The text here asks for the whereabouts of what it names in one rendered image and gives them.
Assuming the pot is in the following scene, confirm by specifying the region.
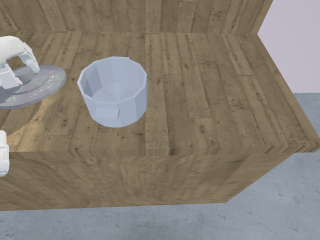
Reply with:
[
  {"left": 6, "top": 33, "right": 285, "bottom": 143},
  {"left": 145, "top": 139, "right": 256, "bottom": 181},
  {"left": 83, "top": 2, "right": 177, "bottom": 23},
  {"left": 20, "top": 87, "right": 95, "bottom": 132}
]
[{"left": 77, "top": 56, "right": 148, "bottom": 128}]

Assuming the left robot upper arm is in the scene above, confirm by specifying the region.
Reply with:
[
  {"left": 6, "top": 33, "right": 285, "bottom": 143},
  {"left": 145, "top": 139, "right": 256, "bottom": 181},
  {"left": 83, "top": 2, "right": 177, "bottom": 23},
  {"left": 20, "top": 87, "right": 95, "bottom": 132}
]
[{"left": 0, "top": 130, "right": 10, "bottom": 177}]

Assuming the table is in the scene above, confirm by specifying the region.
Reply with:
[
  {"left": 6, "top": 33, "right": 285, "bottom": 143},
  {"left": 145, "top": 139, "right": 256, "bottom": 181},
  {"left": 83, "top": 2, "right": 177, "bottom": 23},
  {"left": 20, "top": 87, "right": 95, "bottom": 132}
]
[{"left": 0, "top": 0, "right": 320, "bottom": 211}]

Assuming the knob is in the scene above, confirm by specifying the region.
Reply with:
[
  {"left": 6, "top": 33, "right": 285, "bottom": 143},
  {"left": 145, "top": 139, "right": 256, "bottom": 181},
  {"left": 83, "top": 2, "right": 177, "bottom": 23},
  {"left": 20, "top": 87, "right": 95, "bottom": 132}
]
[{"left": 13, "top": 66, "right": 35, "bottom": 83}]

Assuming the lid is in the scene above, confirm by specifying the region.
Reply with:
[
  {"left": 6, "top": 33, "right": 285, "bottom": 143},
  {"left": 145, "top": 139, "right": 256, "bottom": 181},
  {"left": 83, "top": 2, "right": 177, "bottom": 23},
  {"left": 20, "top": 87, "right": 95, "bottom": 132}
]
[{"left": 0, "top": 65, "right": 67, "bottom": 109}]

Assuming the robot left hand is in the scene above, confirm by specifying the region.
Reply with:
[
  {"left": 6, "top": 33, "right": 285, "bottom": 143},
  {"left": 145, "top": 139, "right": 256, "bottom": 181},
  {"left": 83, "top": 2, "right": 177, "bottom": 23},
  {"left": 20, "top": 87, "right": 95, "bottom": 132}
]
[{"left": 0, "top": 36, "right": 40, "bottom": 90}]

